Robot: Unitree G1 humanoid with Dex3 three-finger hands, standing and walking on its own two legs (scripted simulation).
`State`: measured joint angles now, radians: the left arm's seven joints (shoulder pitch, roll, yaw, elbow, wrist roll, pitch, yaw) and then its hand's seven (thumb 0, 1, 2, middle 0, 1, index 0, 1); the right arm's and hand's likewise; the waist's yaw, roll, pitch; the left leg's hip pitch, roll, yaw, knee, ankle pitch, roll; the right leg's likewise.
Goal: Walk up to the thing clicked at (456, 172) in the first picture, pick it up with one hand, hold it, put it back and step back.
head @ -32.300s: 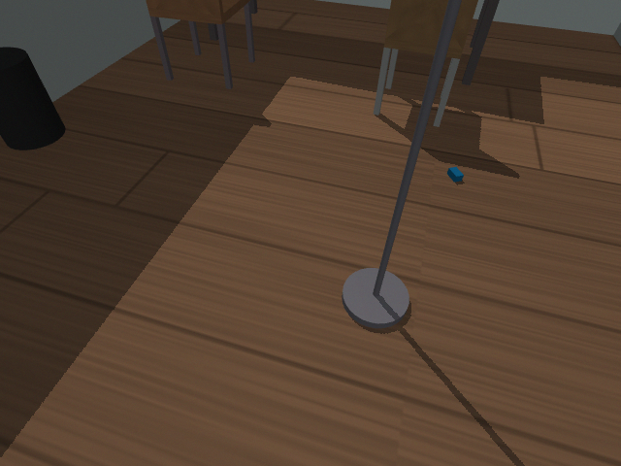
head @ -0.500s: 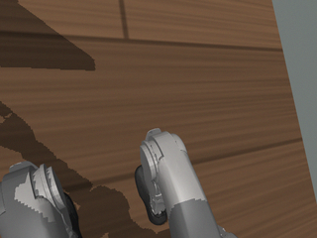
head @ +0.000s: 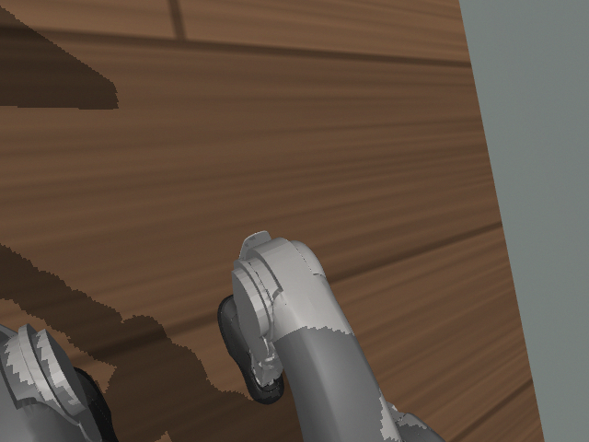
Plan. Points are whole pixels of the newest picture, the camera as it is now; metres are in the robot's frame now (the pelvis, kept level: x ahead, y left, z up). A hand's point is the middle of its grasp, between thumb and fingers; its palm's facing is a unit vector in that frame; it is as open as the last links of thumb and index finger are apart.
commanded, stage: rest palm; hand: left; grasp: from above
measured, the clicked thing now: out of the picture +0.46 +0.37 -0.30
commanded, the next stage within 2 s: close in 1.00 s
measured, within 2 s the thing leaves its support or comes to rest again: neither
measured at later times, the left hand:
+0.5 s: hand out of the picture +0.45 +0.35 -0.26, palm faces -0.32 -0.32 -0.89, open 12.5 cm
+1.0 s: hand out of the picture +0.45 +0.35 -0.26, palm faces -0.32 -0.31 -0.89, open 12.2 cm
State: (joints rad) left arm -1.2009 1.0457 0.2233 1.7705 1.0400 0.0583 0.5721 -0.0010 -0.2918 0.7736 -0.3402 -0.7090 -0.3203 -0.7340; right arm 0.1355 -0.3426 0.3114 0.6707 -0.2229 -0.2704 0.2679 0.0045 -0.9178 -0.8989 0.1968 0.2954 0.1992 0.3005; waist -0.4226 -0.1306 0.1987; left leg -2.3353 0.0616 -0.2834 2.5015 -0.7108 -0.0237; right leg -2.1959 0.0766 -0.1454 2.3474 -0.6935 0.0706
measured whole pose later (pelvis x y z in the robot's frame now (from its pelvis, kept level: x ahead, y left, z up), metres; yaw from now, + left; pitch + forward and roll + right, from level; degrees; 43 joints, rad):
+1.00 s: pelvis -0.01 +0.01 +0.00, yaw -2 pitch +27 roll -16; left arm -1.22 1.12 0.18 1.81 1.04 0.01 0.62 0.00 -0.19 0.69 -0.40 -0.68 -0.39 -0.70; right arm 0.13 -0.37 0.37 0.63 -0.24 -0.31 0.29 0.00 -0.92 -0.90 0.20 0.30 0.20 0.30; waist -0.44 -0.18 0.26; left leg -2.33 0.06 -0.31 2.51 -0.69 -0.01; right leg -2.16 0.08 -0.17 2.32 -0.67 0.08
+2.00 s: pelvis -0.01 +0.00 +0.01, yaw -2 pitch +26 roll -16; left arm -1.22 1.14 0.18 1.81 1.03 0.01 0.61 -0.01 0.14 0.36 -0.60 -0.45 -0.68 -0.46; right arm 0.12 -0.37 0.38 0.63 -0.24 -0.30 0.27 0.00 -0.90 -0.89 0.20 0.30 0.20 0.30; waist -0.44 -0.18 0.27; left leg -2.32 0.07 -0.32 2.49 -0.69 -0.01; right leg -2.16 0.09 -0.18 2.30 -0.65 0.08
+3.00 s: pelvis -0.01 +0.00 +0.01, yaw -1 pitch +28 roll -16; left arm -1.19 1.10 0.19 1.70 1.04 0.04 0.57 -0.05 0.25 0.11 -0.74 -0.11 -1.10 -0.26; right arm 0.16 -0.36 0.35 0.63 -0.23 -0.27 0.27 0.00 -0.92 -0.90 0.20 0.30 0.20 0.30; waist -0.42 -0.16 0.24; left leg -2.33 0.06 -0.30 2.49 -0.69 -0.01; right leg -2.17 0.08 -0.17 2.31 -0.66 0.07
